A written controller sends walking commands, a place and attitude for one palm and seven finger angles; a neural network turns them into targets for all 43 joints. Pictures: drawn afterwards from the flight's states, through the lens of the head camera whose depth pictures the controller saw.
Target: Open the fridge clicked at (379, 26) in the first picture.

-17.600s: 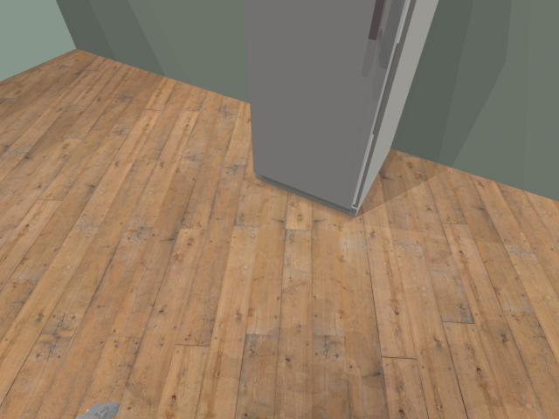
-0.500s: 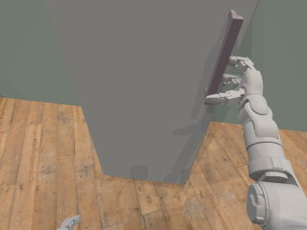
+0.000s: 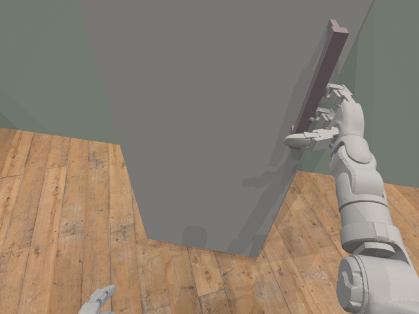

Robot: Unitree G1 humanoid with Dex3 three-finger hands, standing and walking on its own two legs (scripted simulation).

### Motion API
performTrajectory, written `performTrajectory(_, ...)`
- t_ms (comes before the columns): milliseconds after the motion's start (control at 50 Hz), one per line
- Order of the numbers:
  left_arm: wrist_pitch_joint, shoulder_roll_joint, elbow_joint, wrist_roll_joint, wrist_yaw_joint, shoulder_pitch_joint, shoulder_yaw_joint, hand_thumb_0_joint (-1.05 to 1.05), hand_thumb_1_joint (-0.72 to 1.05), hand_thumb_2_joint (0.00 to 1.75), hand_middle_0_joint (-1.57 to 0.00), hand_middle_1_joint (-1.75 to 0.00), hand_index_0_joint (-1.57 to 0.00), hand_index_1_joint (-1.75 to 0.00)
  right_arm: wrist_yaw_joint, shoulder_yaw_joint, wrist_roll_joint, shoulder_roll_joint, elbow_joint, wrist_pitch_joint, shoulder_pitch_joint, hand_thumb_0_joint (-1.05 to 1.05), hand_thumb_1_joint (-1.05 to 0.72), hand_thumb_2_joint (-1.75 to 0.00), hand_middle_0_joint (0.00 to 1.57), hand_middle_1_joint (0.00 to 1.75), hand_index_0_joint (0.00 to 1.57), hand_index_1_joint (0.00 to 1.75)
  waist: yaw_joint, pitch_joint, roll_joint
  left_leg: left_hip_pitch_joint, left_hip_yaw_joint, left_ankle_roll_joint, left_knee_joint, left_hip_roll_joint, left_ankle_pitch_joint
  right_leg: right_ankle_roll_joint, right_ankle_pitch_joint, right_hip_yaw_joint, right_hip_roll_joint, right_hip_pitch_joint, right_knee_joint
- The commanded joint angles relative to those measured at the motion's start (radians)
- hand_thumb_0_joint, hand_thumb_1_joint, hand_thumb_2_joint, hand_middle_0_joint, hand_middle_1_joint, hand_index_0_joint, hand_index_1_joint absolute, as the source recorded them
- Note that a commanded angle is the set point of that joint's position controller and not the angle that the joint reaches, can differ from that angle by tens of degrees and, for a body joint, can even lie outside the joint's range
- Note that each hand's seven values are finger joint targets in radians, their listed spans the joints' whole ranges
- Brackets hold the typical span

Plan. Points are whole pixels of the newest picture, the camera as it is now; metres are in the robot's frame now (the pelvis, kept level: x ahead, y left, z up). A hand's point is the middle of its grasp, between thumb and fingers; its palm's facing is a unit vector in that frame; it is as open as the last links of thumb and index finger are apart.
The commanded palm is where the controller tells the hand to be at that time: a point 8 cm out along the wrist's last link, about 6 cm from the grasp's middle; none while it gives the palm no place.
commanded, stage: move the hooked fingers beside the handle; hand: right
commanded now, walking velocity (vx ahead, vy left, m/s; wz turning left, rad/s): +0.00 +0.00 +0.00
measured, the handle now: (311, 92) +0.49 -0.16 +0.21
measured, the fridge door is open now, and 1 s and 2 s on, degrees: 0 0 0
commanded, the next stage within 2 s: none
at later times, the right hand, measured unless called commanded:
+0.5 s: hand (323, 121) +0.43 -0.17 +0.19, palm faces +0.11 +0.99 +0.03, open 14.0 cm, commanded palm +0.40 -0.23 +0.19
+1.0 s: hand (336, 126) +0.42 -0.19 +0.19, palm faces +0.12 +0.99 +0.01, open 14.0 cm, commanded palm +0.39 -0.24 +0.19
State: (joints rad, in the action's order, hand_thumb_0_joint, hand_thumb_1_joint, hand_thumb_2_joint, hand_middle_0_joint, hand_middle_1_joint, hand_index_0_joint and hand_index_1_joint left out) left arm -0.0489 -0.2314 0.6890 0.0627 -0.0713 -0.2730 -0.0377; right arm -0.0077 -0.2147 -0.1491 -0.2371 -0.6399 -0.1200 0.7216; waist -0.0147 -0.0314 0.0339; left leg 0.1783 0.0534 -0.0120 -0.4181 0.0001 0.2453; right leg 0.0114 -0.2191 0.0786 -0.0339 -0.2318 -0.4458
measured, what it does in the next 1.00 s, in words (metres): stands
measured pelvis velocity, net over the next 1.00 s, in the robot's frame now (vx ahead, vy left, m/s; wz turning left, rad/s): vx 0.01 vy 0.00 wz -0.01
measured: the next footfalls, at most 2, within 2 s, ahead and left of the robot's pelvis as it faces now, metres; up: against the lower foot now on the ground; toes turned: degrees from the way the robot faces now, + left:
none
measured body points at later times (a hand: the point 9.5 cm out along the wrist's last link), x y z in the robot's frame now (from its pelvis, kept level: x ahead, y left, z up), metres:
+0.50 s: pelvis +0.01 +0.00 +0.00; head +0.00 +0.02 +0.45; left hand +0.13 +0.25 -0.11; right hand +0.42 -0.23 +0.19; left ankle -0.02 +0.11 -0.74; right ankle +0.01 -0.11 -0.74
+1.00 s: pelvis +0.01 +0.00 +0.00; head +0.00 +0.01 +0.45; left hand +0.15 +0.24 -0.10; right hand +0.40 -0.25 +0.19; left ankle -0.02 +0.11 -0.74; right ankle +0.01 -0.11 -0.74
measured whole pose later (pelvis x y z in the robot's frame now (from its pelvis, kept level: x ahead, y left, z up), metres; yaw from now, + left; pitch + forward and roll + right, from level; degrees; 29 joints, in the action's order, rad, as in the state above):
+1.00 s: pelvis +0.01 +0.00 +0.00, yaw -1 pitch +0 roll +1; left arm -0.03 -0.25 0.66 0.07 -0.09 -0.25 -0.04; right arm 0.09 -0.26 -0.19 -0.32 -0.55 -0.18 0.64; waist -0.01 -0.04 0.04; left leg 0.16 0.06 -0.01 -0.41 0.00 0.25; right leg 0.01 -0.23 0.07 -0.03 -0.23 -0.45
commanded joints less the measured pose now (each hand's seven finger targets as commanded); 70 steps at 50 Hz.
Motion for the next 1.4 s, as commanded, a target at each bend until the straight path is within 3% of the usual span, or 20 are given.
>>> performTrajectory(0, -0.040, -0.131, -0.132, 0.001, -0.017, 0.075, 0.048, 0.00, 0.90, 0.90, -0.20, -0.30, -0.20, -0.30, 0.024, -0.009, -0.013, -0.174, 0.266, 0.059, 0.507, 0.00, 0.50, -0.30, 0.30, 1.20, 0.30, 1.20, -0.003, -0.287, -0.014, -0.024, -0.023, -0.011, 0.047, 0.011, -0.300, 0.031, 0.245, -0.059, 0.015, 0.173, 0.026)
performTrajectory(80, -0.038, -0.141, -0.127, 0.001, -0.020, 0.069, 0.053, 0.00, 0.90, 0.90, -0.20, -0.30, -0.20, -0.30, 0.035, -0.035, -0.030, -0.199, 0.249, 0.041, 0.482, 0.00, 0.50, -0.30, 0.30, 1.20, 0.30, 1.20, -0.003, -0.287, -0.073, -0.027, -0.019, -0.006, 0.055, 0.013, -0.296, 0.034, 0.233, -0.061, 0.016, 0.166, 0.025)
performTrajectory(140, -0.034, -0.135, -0.127, 0.004, -0.022, 0.076, 0.049, 0.00, 0.90, 0.90, -0.20, -0.30, -0.20, -0.30, 0.042, -0.010, -0.026, -0.181, 0.258, 0.036, 0.506, 0.00, 0.50, -0.30, 0.30, 1.20, 0.30, 1.20, -0.012, -0.272, -0.043, -0.011, -0.019, -0.007, 0.051, 0.011, -0.299, 0.034, 0.232, -0.062, 0.020, 0.166, 0.023)
performTrajectory(200, -0.030, -0.144, -0.125, 0.001, -0.024, 0.072, 0.050, 0.00, 0.90, 0.90, -0.20, -0.30, -0.20, -0.30, 0.040, -0.059, -0.028, -0.242, 0.236, 0.039, 0.494, 0.00, 0.50, -0.30, 0.30, 1.20, 0.30, 1.20, -0.002, -0.272, -0.053, -0.021, -0.024, -0.006, 0.055, 0.008, -0.274, 0.036, 0.209, -0.065, 0.019, 0.147, 0.027)
performTrajectory(240, -0.031, -0.137, -0.133, 0.003, -0.023, 0.076, 0.048, 0.00, 0.90, 0.90, -0.20, -0.30, -0.20, -0.30, 0.045, -0.025, -0.025, -0.208, 0.262, 0.047, 0.523, 0.00, 0.50, -0.30, 0.30, 1.20, 0.30, 1.20, -0.008, -0.287, -0.015, -0.016, -0.024, -0.009, 0.049, 0.008, -0.285, 0.034, 0.224, -0.066, 0.022, 0.167, 0.023)
performTrajectory(280, -0.031, -0.146, -0.129, -0.002, -0.023, 0.066, 0.053, 0.00, 0.90, 0.90, -0.20, -0.30, -0.20, -0.30, 0.043, -0.066, -0.029, -0.252, 0.241, 0.055, 0.486, 0.00, 0.50, -0.30, 0.30, 1.20, 0.30, 1.20, -0.001, -0.297, -0.072, -0.031, -0.022, -0.005, 0.050, 0.009, -0.295, 0.037, 0.231, -0.065, 0.017, 0.158, 0.021)
performTrajectory(480, -0.019, -0.152, -0.155, 0.004, -0.025, 0.075, 0.054, 0.00, 0.90, 0.90, -0.20, -0.30, -0.20, -0.30, 0.089, -0.105, -0.036, -0.310, 0.275, 0.040, 0.419, 0.00, 0.50, -0.30, 0.30, 1.20, 0.30, 1.20, 0.010, -0.289, -0.037, -0.052, -0.028, -0.004, 0.042, 0.005, -0.350, 0.040, 0.258, -0.049, 0.018, 0.150, 0.015)
performTrajectory(580, -0.028, -0.150, -0.149, 0.009, -0.025, 0.070, 0.054, 0.00, 0.90, 0.90, -0.20, -0.30, -0.20, -0.30, 0.104, -0.060, -0.052, -0.257, 0.305, 0.039, 0.415, 0.00, 0.50, -0.30, 0.30, 1.20, 0.30, 1.20, -0.008, -0.280, -0.046, -0.025, -0.016, -0.006, 0.040, 0.012, -0.341, 0.037, 0.269, -0.061, 0.013, 0.173, 0.009)
performTrajectory(620, -0.033, -0.148, -0.154, 0.010, -0.025, 0.079, 0.054, 0.00, 0.90, 0.90, -0.20, -0.30, -0.20, -0.30, 0.104, -0.051, -0.050, -0.249, 0.351, 0.035, 0.447, 0.00, 0.50, -0.30, 0.30, 1.20, 0.30, 1.20, -0.006, -0.303, 0.002, -0.022, -0.018, -0.009, 0.036, 0.010, -0.342, 0.035, 0.279, -0.064, 0.018, 0.190, 0.010)
performTrajectory(700, -0.028, -0.151, -0.152, 0.008, -0.023, 0.082, 0.053, 0.00, 0.90, 0.90, -0.20, -0.30, -0.20, -0.30, 0.095, -0.097, -0.051, -0.289, 0.332, 0.016, 0.370, 0.00, 0.50, -0.30, 0.30, 1.20, 0.30, 1.20, 0.013, -0.302, -0.027, -0.039, -0.016, -0.010, 0.033, 0.011, -0.348, 0.034, 0.289, -0.067, 0.017, 0.174, 0.010)
performTrajectory(780, -0.023, -0.153, -0.153, 0.007, -0.025, 0.085, 0.051, 0.00, 0.90, 0.90, -0.20, -0.30, -0.20, -0.30, 0.090, -0.093, -0.046, -0.294, 0.324, 0.007, 0.379, 0.00, 0.50, -0.30, 0.30, 1.20, 0.30, 1.20, 0.007, -0.275, -0.056, -0.029, -0.013, -0.008, 0.042, 0.011, -0.313, 0.034, 0.262, -0.066, 0.012, 0.164, 0.016)
performTrajectory(820, -0.022, -0.147, -0.160, 0.007, -0.025, 0.096, 0.046, 0.00, 0.90, 0.90, -0.20, -0.30, -0.20, -0.30, 0.089, -0.086, -0.045, -0.287, 0.350, 0.009, 0.398, 0.00, 0.50, -0.30, 0.30, 1.20, 0.30, 1.20, 0.008, -0.279, -0.008, -0.027, -0.018, -0.011, 0.041, 0.009, -0.320, 0.033, 0.269, -0.067, 0.016, 0.174, 0.019)
performTrajectory(880, -0.018, -0.154, -0.154, 0.005, -0.029, 0.086, 0.047, 0.00, 0.90, 0.90, -0.20, -0.30, -0.20, -0.30, 0.092, -0.104, -0.043, -0.317, 0.309, 0.010, 0.383, 0.00, 0.50, -0.30, 0.30, 1.20, 0.30, 1.20, 0.005, -0.265, -0.056, -0.027, -0.015, -0.007, 0.047, 0.009, -0.294, 0.033, 0.245, -0.068, 0.011, 0.155, 0.021)
performTrajectory(960, -0.022, -0.146, -0.163, 0.007, -0.030, 0.094, 0.045, 0.00, 0.90, 0.90, -0.20, -0.30, -0.20, -0.30, 0.104, -0.088, -0.043, -0.300, 0.341, 0.020, 0.405, 0.00, 0.50, -0.30, 0.30, 1.20, 0.30, 1.20, 0.005, -0.296, 0.018, -0.028, -0.019, -0.013, 0.039, 0.009, -0.320, 0.030, 0.273, -0.069, 0.016, 0.187, 0.018)
performTrajectory(1080, -0.023, -0.158, -0.155, 0.010, -0.034, 0.083, 0.046, 0.00, 0.90, 0.90, -0.20, -0.30, -0.20, -0.30, 0.124, -0.074, -0.055, -0.296, 0.274, 0.011, 0.403, 0.00, 0.50, -0.30, 0.30, 1.20, 0.30, 1.20, -0.010, -0.242, -0.056, 0.008, -0.012, -0.008, 0.058, 0.011, -0.235, 0.033, 0.197, -0.078, 0.011, 0.153, 0.025)
performTrajectory(1140, -0.028, -0.153, -0.158, 0.009, -0.035, 0.084, 0.046, 0.00, 0.90, 0.90, -0.20, -0.30, -0.20, -0.30, 0.123, -0.091, -0.051, -0.324, 0.317, 0.026, 0.454, 0.00, 0.50, -0.30, 0.30, 1.20, 0.30, 1.20, -0.006, -0.290, 0.010, -0.006, -0.018, -0.013, 0.049, 0.009, -0.264, 0.031, 0.228, -0.081, 0.017, 0.177, 0.021)
performTrajectory(1280, -0.030, -0.161, -0.155, 0.011, -0.032, 0.074, 0.050, 0.00, 0.90, 0.90, -0.20, -0.30, -0.20, -0.30, 0.133, -0.097, -0.055, -0.332, 0.284, 0.033, 0.394, 0.00, 0.50, -0.30, 0.30, 1.20, 0.30, 1.20, -0.004, -0.274, -0.038, -0.006, -0.014, -0.009, 0.047, 0.011, -0.257, 0.033, 0.221, -0.078, 0.009, 0.159, 0.018)
performTrajectory(1320, -0.037, -0.155, -0.161, 0.012, -0.028, 0.078, 0.049, 0.00, 0.90, 0.90, -0.20, -0.30, -0.20, -0.30, 0.131, -0.080, -0.056, -0.307, 0.320, 0.035, 0.432, 0.00, 0.50, -0.30, 0.30, 1.20, 0.30, 1.20, -0.002, -0.289, 0.029, 0.001, -0.014, -0.015, 0.043, 0.012, -0.263, 0.029, 0.234, -0.084, 0.013, 0.179, 0.019)
performTrajectory(1360, -0.036, -0.156, -0.154, 0.012, -0.029, 0.076, 0.046, 0.00, 0.90, 0.90, -0.20, -0.30, -0.20, -0.30, 0.129, -0.071, -0.056, -0.294, 0.300, 0.026, 0.425, 0.00, 0.50, -0.30, 0.30, 1.20, 0.30, 1.20, -0.008, -0.270, 0.017, 0.017, -0.012, -0.014, 0.047, 0.014, -0.246, 0.027, 0.222, -0.085, 0.013, 0.175, 0.021)
performTrajectory(1380, -0.034, -0.163, -0.148, 0.011, -0.028, 0.067, 0.051, 0.00, 0.90, 0.90, -0.20, -0.30, -0.20, -0.30, 0.123, -0.102, -0.056, -0.330, 0.280, 0.028, 0.399, 0.00, 0.50, -0.30, 0.30, 1.20, 0.30, 1.20, -0.004, -0.261, -0.046, 0.005, -0.010, -0.011, 0.051, 0.014, -0.237, 0.030, 0.212, -0.084, 0.008, 0.154, 0.020)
